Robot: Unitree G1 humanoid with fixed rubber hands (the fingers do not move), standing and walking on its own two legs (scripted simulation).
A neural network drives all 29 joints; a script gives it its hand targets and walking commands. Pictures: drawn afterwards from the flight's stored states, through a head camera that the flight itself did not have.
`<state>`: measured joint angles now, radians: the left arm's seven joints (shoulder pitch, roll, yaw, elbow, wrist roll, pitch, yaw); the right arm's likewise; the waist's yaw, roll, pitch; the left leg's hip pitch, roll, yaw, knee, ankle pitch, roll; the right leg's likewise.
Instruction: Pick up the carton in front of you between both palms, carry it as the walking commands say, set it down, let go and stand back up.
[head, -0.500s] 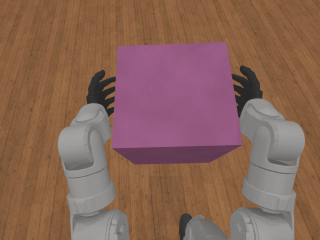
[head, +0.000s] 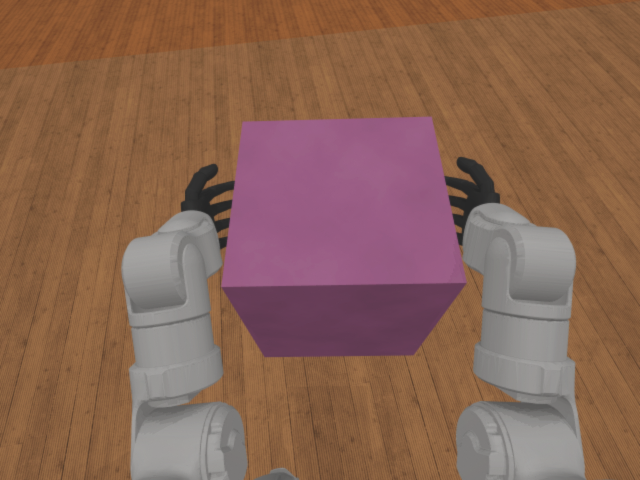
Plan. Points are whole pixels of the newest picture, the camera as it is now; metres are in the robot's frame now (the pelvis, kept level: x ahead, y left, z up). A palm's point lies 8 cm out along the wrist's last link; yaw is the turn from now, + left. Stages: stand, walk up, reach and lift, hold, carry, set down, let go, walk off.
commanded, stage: carry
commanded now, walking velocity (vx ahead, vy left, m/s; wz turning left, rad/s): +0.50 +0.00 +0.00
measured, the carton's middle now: (337, 251) +0.37 -0.01 +0.08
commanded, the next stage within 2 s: none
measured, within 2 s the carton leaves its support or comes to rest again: neither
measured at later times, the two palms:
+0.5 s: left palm (227, 86) +0.62 +0.13 +0.17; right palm (424, 65) +0.65 -0.16 +0.17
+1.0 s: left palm out of the picture +0.93 +0.13 +0.21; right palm out of the picture +0.91 -0.17 +0.21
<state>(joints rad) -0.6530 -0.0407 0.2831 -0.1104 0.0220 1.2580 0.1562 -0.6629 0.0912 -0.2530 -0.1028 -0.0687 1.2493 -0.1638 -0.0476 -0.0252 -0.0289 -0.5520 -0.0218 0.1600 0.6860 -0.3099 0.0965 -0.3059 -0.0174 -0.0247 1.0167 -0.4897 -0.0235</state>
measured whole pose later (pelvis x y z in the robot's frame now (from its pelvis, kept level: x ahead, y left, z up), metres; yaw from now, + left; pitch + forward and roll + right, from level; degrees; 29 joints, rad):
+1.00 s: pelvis +0.57 +0.00 +0.07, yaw +0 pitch +5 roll +0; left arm -0.63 -0.10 0.30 -0.15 0.07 1.25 0.15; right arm -0.62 0.08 -0.26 -0.13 -0.01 1.23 -0.17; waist -0.09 -0.01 -0.01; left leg -0.36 -0.01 0.12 0.53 -0.35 0.08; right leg -0.70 -0.03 -0.02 1.21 -0.38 -0.04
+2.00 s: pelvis +1.15 -0.02 +0.12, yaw +0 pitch +6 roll +0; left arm -0.61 -0.08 0.28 -0.20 0.06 1.25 0.14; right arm -0.65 0.07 -0.24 -0.13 -0.01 1.22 -0.17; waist -0.06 0.00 -0.06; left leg -0.20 0.00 0.11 0.46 -0.45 0.04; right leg -0.71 -0.06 -0.07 0.80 -0.27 -0.03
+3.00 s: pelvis +1.74 -0.04 +0.16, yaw +1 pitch +4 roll -1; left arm -0.65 -0.08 0.25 -0.03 0.07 1.25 0.16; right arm -0.64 0.04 -0.27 -0.04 -0.02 1.26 -0.16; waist 0.04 0.02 -0.09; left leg -0.34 0.03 0.02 1.07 -0.50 0.02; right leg -0.55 0.01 -0.15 0.69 -0.31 -0.07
